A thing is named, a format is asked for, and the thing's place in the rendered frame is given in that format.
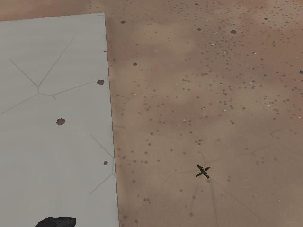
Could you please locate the left robot hand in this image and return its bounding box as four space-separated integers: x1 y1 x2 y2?
34 217 77 227

